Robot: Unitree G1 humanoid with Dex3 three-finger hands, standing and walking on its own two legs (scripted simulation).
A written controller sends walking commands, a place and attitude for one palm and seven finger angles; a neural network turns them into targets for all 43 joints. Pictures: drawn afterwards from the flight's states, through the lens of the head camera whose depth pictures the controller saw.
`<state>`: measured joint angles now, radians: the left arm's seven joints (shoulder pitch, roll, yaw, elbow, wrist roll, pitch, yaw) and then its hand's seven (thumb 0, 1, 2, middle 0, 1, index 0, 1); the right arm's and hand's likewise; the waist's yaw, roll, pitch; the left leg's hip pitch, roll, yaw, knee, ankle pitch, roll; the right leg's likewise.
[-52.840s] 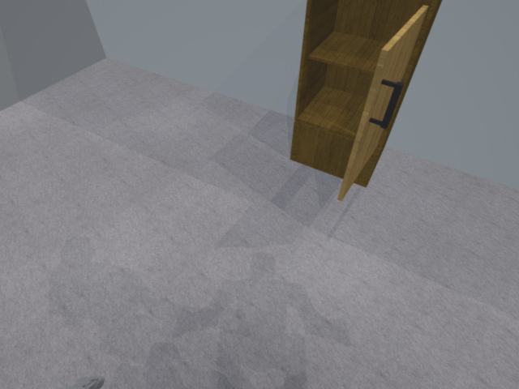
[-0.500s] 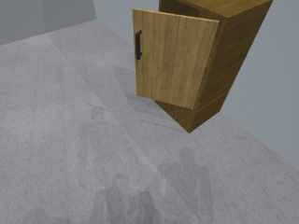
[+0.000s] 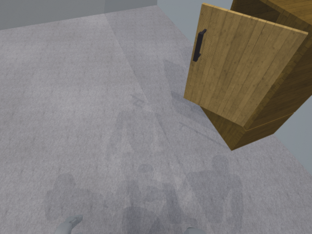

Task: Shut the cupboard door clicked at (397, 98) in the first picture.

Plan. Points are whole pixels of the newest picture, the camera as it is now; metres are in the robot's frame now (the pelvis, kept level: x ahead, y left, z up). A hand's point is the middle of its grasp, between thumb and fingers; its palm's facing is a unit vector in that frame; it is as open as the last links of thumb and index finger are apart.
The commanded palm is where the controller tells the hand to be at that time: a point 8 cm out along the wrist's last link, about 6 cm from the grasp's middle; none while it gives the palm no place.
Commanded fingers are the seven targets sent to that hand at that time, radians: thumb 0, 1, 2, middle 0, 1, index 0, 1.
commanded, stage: walk to a spot facing it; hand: left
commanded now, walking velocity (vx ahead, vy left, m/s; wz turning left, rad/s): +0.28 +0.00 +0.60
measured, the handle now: (199, 45) +0.92 -0.20 -0.05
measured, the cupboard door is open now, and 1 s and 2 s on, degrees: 34 34 34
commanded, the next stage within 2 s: turn to face it in 0.36 s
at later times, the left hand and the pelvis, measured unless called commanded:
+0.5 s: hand out of the picture +0.02 +0.16 -0.19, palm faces +0.41 -0.88 -0.23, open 7.4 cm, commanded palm none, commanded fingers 0.00 0.90 0.90 -0.20 -0.30 -0.20 -0.30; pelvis +0.15 +0.00 -0.03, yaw +21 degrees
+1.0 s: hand (93, 195) +0.26 +0.21 -0.18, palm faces +0.22 -0.95 -0.22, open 7.4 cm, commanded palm none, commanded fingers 0.00 0.90 0.90 -0.20 -0.30 -0.20 -0.30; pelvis +0.24 +0.02 -0.02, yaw +8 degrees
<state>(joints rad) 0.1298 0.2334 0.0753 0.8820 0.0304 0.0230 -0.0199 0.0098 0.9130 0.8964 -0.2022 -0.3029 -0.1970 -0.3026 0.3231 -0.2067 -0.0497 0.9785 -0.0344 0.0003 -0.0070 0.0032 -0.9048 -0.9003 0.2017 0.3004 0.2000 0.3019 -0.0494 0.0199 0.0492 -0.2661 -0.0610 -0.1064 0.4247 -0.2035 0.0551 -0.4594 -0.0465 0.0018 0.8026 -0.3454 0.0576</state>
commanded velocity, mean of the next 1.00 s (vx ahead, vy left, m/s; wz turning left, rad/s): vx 0.04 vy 0.00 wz -0.08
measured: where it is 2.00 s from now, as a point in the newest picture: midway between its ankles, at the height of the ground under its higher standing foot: (147, 218)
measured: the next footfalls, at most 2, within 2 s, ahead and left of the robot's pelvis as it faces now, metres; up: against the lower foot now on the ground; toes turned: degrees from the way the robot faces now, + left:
right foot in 0.10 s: +0.10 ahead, -0.15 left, +0.00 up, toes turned +4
left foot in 0.50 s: +0.23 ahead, +0.12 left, +0.00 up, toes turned +27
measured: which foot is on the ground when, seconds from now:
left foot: down 0.00-0.08, up 0.10-0.48, down 0.50-0.86, up 0.88-1.00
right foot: up 0.00-0.08, down 0.10-0.48, up 0.50-0.84, down 0.86-1.00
